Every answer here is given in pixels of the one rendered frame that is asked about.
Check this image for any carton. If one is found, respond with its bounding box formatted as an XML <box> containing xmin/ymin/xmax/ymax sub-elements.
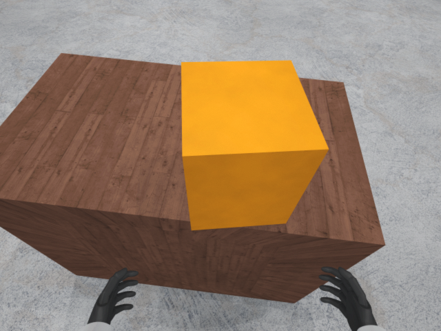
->
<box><xmin>181</xmin><ymin>61</ymin><xmax>329</xmax><ymax>230</ymax></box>

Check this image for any robot right hand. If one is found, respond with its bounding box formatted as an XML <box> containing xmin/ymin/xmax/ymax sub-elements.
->
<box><xmin>319</xmin><ymin>267</ymin><xmax>377</xmax><ymax>331</ymax></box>

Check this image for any pedestal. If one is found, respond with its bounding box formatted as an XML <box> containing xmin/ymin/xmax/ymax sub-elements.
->
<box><xmin>0</xmin><ymin>53</ymin><xmax>385</xmax><ymax>303</ymax></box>

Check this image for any robot left hand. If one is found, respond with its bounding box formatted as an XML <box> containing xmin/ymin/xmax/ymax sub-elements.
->
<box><xmin>88</xmin><ymin>268</ymin><xmax>139</xmax><ymax>324</ymax></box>

